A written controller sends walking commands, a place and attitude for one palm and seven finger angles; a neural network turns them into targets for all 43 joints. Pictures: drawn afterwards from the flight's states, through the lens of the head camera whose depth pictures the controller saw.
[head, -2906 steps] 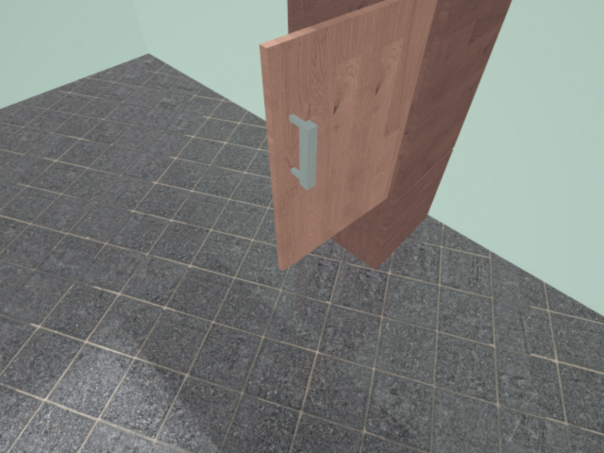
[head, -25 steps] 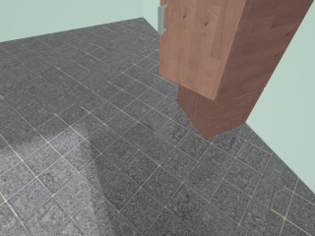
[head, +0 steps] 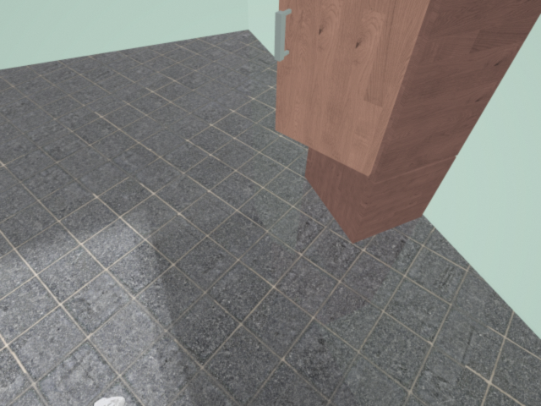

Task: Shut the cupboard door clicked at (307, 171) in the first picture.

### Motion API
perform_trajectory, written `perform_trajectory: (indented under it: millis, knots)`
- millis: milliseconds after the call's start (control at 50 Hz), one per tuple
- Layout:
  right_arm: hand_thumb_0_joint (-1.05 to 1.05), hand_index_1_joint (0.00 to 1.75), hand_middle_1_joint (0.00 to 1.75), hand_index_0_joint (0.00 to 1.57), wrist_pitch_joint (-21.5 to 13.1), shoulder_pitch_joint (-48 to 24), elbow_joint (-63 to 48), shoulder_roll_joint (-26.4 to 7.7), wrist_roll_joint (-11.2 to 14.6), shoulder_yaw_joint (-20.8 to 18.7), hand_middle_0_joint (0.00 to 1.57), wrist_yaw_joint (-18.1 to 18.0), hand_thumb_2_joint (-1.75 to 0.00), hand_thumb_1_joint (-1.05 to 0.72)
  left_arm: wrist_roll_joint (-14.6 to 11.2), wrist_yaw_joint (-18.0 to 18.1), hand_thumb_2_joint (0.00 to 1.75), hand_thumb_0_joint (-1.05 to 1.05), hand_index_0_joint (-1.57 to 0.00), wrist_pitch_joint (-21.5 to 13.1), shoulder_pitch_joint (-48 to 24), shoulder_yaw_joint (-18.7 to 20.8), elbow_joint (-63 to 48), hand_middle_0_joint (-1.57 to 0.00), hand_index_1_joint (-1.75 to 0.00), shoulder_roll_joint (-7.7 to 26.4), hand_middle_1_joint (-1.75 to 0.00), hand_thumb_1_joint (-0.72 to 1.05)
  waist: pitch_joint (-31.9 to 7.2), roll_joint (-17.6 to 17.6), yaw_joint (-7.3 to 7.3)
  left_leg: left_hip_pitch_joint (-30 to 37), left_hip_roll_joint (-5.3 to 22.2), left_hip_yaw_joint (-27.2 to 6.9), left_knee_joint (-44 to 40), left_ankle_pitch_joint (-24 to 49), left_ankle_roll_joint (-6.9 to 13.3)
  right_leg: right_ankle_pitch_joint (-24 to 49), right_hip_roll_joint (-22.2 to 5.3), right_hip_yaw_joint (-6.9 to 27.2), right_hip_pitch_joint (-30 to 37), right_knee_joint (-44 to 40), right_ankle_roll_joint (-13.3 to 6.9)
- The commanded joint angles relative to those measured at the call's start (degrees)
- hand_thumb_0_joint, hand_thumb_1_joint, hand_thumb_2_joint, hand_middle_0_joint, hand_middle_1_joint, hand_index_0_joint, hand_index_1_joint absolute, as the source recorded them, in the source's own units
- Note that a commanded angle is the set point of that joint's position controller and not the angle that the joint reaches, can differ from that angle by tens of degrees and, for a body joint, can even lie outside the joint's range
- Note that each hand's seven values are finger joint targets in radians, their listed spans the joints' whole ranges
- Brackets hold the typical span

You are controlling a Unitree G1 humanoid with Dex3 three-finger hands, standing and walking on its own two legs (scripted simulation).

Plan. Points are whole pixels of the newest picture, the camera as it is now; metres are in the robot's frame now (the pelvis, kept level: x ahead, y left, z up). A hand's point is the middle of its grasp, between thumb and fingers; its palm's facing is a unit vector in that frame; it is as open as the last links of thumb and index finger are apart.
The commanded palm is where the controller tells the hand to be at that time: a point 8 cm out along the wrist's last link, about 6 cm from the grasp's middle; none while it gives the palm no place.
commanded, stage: walk to a spot facing it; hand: left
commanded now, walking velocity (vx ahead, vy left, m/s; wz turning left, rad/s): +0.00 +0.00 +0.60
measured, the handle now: (283, 35) +1.12 +0.00 +0.04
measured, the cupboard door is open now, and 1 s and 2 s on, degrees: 28 28 28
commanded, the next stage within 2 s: turn to face it in 1.64 s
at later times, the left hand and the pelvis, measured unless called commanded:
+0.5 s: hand out of the picture +0.02 +0.22 -0.16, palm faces +0.25 -0.93 -0.27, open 7.4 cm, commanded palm none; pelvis -0.01 -0.01 -0.01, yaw +16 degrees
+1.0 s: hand out of the picture -0.07 +0.20 -0.21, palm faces +0.62 -0.76 -0.19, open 7.4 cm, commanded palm none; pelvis +0.10 +0.09 -0.04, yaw +35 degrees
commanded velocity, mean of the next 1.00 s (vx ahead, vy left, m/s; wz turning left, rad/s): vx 0.25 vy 0.00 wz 0.54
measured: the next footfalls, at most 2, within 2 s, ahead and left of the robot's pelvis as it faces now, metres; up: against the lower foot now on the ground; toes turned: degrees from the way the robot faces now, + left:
right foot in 0.50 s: +0.05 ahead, -0.13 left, +0.00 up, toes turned +16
left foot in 0.94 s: +0.16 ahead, +0.22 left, +0.00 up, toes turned +40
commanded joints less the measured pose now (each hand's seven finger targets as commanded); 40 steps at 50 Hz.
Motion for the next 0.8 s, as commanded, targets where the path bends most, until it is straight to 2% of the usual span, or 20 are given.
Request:
perform_trajectory:
  millis: [0,100,120,160,180,260,340,380,420,440,460,480,500,520,540,560,580,640,700,780]
  knots:
    - [0.00,0.30,0.30,0.20,0.25,3.25,-3.61,-4.41,0.35,-1.74,0.20,-0.33,-0.90,-0.90,0.46,0.84,0.90,0.00,-0.20,0.49,5.04,2.65,-3.01,-0.20,-0.30,9.05,-0.30,0.90,-4.93,-4.22,1.67,-9.20,3.10,-1.16,5.56,12.17,0.10,16.04,-12.57,6.74,8.71,-0.19,-4.33]
    - [0.00,0.30,0.30,0.20,0.99,6.54,-5.30,-2.71,0.15,-2.69,0.20,-0.14,-0.90,-0.90,0.91,1.13,0.90,0.00,-0.20,1.26,3.10,3.67,-6.89,-0.20,-0.30,8.42,-0.30,0.90,-2.92,-6.58,-0.05,-8.80,3.28,-0.12,8.18,1.14,0.37,8.13,-16.65,5.60,0.92,1.42,-6.60]
    - [0.00,0.30,0.30,0.20,0.97,7.22,-5.49,-3.23,-0.12,-2.95,0.20,0.06,-0.90,-0.90,0.87,0.99,0.90,0.00,-0.20,1.57,2.28,3.63,-7.88,-0.20,-0.30,7.48,-0.30,0.90,-1.83,-2.86,-0.31,-8.09,5.09,-3.43,4.04,5.45,1.39,1.84,-13.64,1.99,-2.77,4.03,-4.36]
    - [0.00,0.30,0.30,0.20,0.35,8.47,-6.36,-7.40,-1.22,-3.89,0.20,-0.25,-0.90,-0.90,0.74,0.74,0.90,0.00,-0.20,1.99,-0.04,3.26,-10.37,-0.20,-0.30,4.09,-0.30,0.90,1.21,13.76,-1.37,-6.94,16.14,-23.97,-6.08,18.91,7.54,-11.99,-2.14,-5.58,-11.29,20.86,2.09]
    - [0.00,0.30,0.30,0.20,0.44,10.69,-5.94,-7.39,-1.25,-4.37,0.20,-0.84,-0.90,-0.90,1.02,1.06,0.90,0.00,-0.20,2.29,-1.77,3.38,-11.20,-0.20,-0.30,3.95,-0.30,0.90,1.64,12.98,-2.43,-4.03,17.65,-27.19,-7.26,26.08,9.87,-18.64,-1.98,-1.34,-16.39,29.61,2.08]
    - [0.00,0.30,0.30,0.20,-0.03,9.20,-7.55,-5.55,-1.02,-4.09,0.20,-1.79,-0.90,-0.90,0.74,0.34,0.90,0.00,-0.20,1.63,0.96,3.72,-11.40,-0.20,-0.30,2.38,-0.30,0.90,-1.89,7.15,-0.14,-1.07,13.12,-21.16,-3.58,22.08,10.21,-14.00,-2.94,1.31,-18.42,33.38,2.66]
    - [0.00,0.30,0.30,0.20,0.00,10.62,-7.83,-6.06,-1.30,-4.90,0.20,-1.44,-0.90,-0.90,0.81,-0.77,0.90,0.00,-0.20,0.69,0.22,3.45,-13.07,-0.20,-0.30,0.48,-0.30,0.90,-3.40,9.31,-1.69,-0.40,10.75,-24.53,-6.12,-1.74,10.52,-15.14,-0.77,-1.13,-17.00,23.34,2.86]
    - [0.00,0.30,0.30,0.20,0.05,10.42,-8.24,-6.26,-1.31,-5.25,0.20,-1.16,-0.90,-0.90,0.83,-1.17,0.90,0.00,-0.20,0.23,1.50,3.42,-13.25,-0.20,-0.30,0.16,-0.30,0.90,-3.22,10.04,-1.36,-3.83,9.40,-25.45,-6.18,-7.58,9.99,-15.09,0.73,-2.64,-12.15,16.47,2.65]
    - [0.00,0.30,0.30,0.20,0.10,8.24,-8.78,-6.01,-1.04,-5.46,0.20,-1.01,-0.90,-0.90,0.86,-1.39,0.90,0.00,-0.20,-0.10,6.69,3.80,-11.85,-0.20,-0.30,0.36,-0.30,0.90,-3.02,8.85,1.06,-12.03,6.68,-24.01,-4.14,-12.00,8.49,-11.19,2.15,-3.97,-0.44,6.86,2.57]
    - [0.00,0.30,0.30,0.20,0.01,6.67,-9.68,-4.69,-0.58,-5.34,0.20,-0.94,-0.90,-0.90,1.01,-1.18,0.90,0.00,-0.20,-0.46,11.25,4.41,-10.60,-0.20,-0.30,1.55,-0.30,0.90,-3.65,5.39,3.43,-21.57,3.84,-21.10,-0.22,-15.45,6.75,-10.47,0.23,-2.15,11.43,-1.09,2.15]
    - [0.00,0.30,0.30,0.20,-0.29,6.87,-10.49,-1.47,0.20,-4.76,0.20,-0.56,-0.90,-0.90,1.55,-0.49,0.90,0.00,-0.20,-1.21,16.07,5.49,-9.70,-0.20,-0.30,6.65,-0.30,0.90,-6.49,-6.61,5.59,-35.78,-1.20,-11.47,12.99,-17.38,3.11,-21.54,-11.92,11.22,26.73,-9.45,-1.26]
    - [0.00,0.30,0.30,0.20,-1.00,5.12,-12.26,1.35,-0.08,-4.23,0.20,-0.52,-0.90,-0.90,1.83,0.20,0.90,0.00,-0.20,-0.95,18.44,6.28,-9.62,-0.20,-0.30,11.01,-0.30,0.90,-4.61,-19.56,7.26,-42.51,-5.17,-0.94,32.32,-19.39,0.13,-34.81,-28.11,31.68,23.15,-17.34,-6.07]
    - [0.00,0.30,0.30,0.20,-0.87,3.63,-12.24,-1.67,-1.27,-5.14,0.20,-0.04,-0.90,-0.90,1.16,0.34,0.90,0.00,-0.20,-0.74,15.49,5.63,-10.22,-0.20,-0.30,8.70,-0.30,0.90,0.61,-12.26,4.64,-40.54,-0.51,-2.77,41.90,-15.25,0.45,-35.87,-28.74,28.54,11.45,-17.98,-7.19]
    - [0.00,0.30,0.30,0.20,-0.69,5.80,-12.41,0.09,-1.42,-4.95,0.20,0.56,-0.90,-0.90,1.00,0.11,0.90,0.00,-0.20,-0.96,10.70,5.61,-11.50,-0.20,-0.30,7.87,-0.30,0.90,0.45,-9.01,1.48,-39.78,0.53,-1.63,44.56,-11.04,0.16,-30.80,-26.97,22.10,8.91,-16.61,-7.51]
    - [0.00,0.30,0.30,0.20,-0.43,5.18,-11.86,0.84,-1.43,-4.87,0.20,1.18,-0.90,-0.90,1.14,0.07,0.90,0.00,-0.20,-1.82,10.28,5.42,-11.63,-0.20,-0.30,6.74,-0.30,0.90,1.45,-9.36,1.12,-38.45,2.59,-0.96,47.79,-7.91,-0.36,-32.75,-24.67,21.32,5.20,-16.93,-7.40]
    - [0.00,0.30,0.30,0.20,-0.24,5.59,-11.27,0.47,-1.43,-4.95,0.20,1.69,-0.90,-0.90,1.22,0.15,0.90,0.00,-0.20,-2.20,8.51,5.04,-11.40,-0.20,-0.30,4.72,-0.30,0.90,2.25,-10.49,-0.27,-38.10,4.34,-0.27,48.73,-5.09,-0.59,-29.08,-23.27,15.32,4.06,-16.65,-6.65]
    - [0.00,0.30,0.30,0.20,-0.34,4.53,-11.32,0.93,-1.46,-4.71,0.20,2.29,-0.90,-0.90,1.21,-0.08,0.90,0.00,-0.20,-2.72,8.45,4.50,-11.32,-0.20,-0.30,3.30,-0.30,0.90,5.28,-9.16,-0.15,-37.41,4.85,1.12,47.23,-1.82,-1.12,-18.81,-20.29,7.40,3.12,-15.60,-5.67]
    - [0.00,0.30,0.30,0.20,-0.37,1.46,-12.38,2.64,-0.84,-3.90,0.20,2.96,-0.90,-0.90,1.23,-0.19,0.90,0.00,-0.20,-3.77,14.93,4.07,-8.98,-0.20,-0.30,2.59,-0.30,0.90,5.96,-8.54,0.99,-38.02,4.08,5.02,41.82,1.38,-1.40,3.49,-18.00,-2.92,8.22,-12.74,-4.63]
    - [0.00,0.30,0.30,0.20,-0.42,-2.82,-14.13,3.35,-0.68,-3.33,0.20,3.44,-0.90,-0.90,1.42,0.04,0.90,0.00,-0.20,-4.06,20.14,3.87,-7.09,-0.20,-0.30,2.63,-0.30,0.90,4.65,-10.02,2.58,-38.40,4.00,7.86,35.66,2.46,-0.66,18.92,-17.86,-8.17,14.22,-9.94,-3.82]
    - [0.00,0.30,0.30,0.20,-1.03,-8.02,-16.41,3.36,-0.68,-2.61,0.20,4.05,-0.90,-0.90,1.61,0.20,0.90,0.00,-0.20,-4.21,21.20,3.92,-6.76,-0.20,-0.30,3.15,-0.30,0.90,4.77,-9.78,3.15,-34.88,4.23,10.02,23.69,2.26,1.10,25.38,-19.46,-10.67,16.41,-7.81,-4.19]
